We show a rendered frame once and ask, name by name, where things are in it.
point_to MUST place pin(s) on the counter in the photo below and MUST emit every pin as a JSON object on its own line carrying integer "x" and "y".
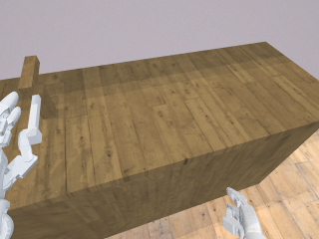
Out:
{"x": 129, "y": 143}

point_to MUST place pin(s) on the robot left hand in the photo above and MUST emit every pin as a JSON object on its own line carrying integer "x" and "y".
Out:
{"x": 23, "y": 163}

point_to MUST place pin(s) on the tap lever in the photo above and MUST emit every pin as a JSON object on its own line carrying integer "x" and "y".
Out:
{"x": 33, "y": 133}

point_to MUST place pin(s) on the robot right hand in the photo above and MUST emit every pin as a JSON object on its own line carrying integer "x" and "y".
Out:
{"x": 245, "y": 219}

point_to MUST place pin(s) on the robot left forearm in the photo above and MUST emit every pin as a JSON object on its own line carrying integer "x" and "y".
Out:
{"x": 6, "y": 222}

